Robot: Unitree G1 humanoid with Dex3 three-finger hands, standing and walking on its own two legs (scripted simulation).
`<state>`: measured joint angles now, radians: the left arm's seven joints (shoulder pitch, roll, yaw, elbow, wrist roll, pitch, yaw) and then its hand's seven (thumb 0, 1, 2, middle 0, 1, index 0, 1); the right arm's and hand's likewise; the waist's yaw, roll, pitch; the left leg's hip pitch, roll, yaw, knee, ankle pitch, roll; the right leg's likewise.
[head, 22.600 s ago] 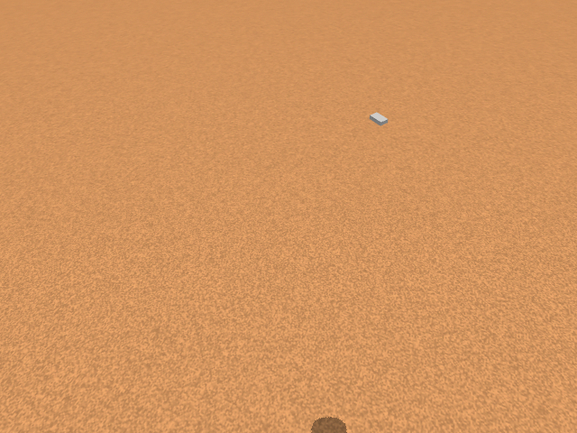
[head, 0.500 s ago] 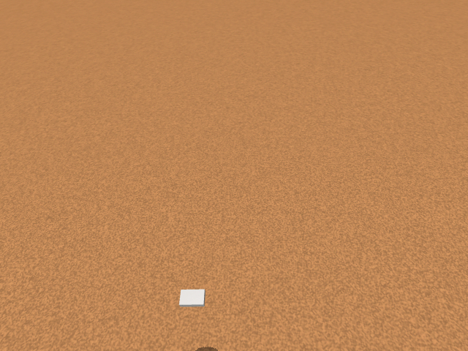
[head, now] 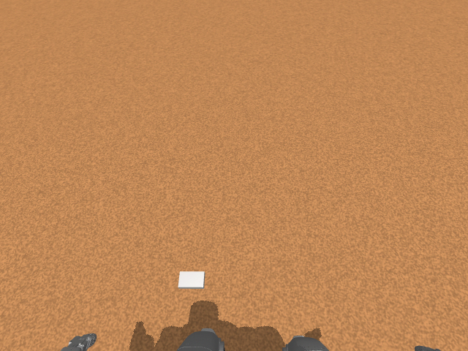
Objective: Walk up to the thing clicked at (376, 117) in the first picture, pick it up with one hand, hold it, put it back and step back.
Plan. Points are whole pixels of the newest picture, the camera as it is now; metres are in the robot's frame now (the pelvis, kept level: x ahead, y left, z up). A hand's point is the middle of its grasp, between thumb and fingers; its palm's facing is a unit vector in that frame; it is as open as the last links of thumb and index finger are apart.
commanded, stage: walk up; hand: left
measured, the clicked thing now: (191, 280) +0.42 +0.23 -0.74
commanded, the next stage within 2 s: none
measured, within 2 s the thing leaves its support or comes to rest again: neither
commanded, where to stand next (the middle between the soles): +0.03 +0.00 m, yaw -1 degrees
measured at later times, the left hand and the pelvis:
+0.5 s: hand out of the picture +0.03 +0.25 -0.14, palm faces -0.07 -0.93 -0.36, open 7.3 cm; pelvis -0.04 -0.01 +0.01, yaw -3 degrees
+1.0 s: hand out of the picture +0.09 +0.25 -0.13, palm faces -0.02 -0.94 -0.35, open 7.3 cm; pelvis -0.02 -0.01 +0.02, yaw -2 degrees
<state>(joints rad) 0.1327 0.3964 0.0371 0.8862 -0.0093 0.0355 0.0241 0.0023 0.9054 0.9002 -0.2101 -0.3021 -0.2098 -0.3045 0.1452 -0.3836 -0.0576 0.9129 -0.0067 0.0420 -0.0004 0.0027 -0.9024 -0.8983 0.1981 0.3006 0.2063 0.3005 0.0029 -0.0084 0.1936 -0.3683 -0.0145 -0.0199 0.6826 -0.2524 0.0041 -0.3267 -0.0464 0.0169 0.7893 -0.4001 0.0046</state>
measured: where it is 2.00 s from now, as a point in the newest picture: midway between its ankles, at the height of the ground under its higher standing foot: outside the picture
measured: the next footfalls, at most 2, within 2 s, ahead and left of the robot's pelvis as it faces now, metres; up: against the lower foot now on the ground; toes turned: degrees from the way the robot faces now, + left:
right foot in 0.26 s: -0.04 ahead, -0.13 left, +0.00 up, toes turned -1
right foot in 1.70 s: +0.16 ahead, -0.12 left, +0.00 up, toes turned +0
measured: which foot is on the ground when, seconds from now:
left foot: down 0.00-1.00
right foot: up 0.00-0.24, down 0.26-1.00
